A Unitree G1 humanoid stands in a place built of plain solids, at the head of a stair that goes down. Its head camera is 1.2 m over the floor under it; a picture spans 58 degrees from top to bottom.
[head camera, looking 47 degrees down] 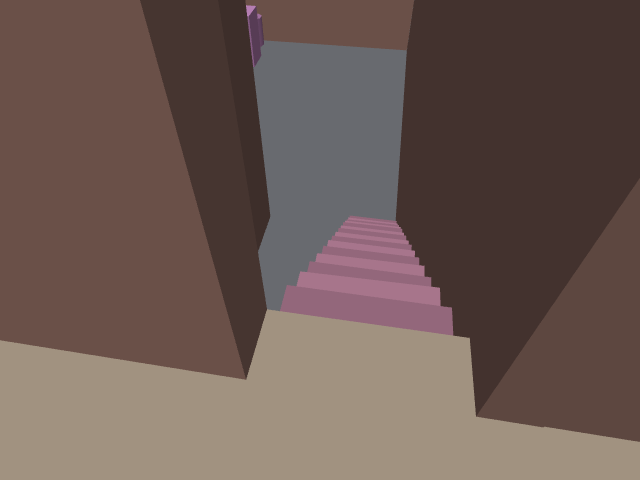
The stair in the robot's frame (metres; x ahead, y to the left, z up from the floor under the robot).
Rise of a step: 0.20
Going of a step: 0.24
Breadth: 0.65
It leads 9 degrees to the right of straight ahead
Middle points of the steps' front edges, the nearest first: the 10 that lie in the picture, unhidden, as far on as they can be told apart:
0.75 -0.15 0.00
1.00 -0.19 -0.20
1.24 -0.23 -0.40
1.46 -0.26 -0.60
1.70 -0.30 -0.80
1.94 -0.34 -1.00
2.18 -0.38 -1.20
2.41 -0.42 -1.39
2.65 -0.46 -1.59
2.89 -0.50 -1.79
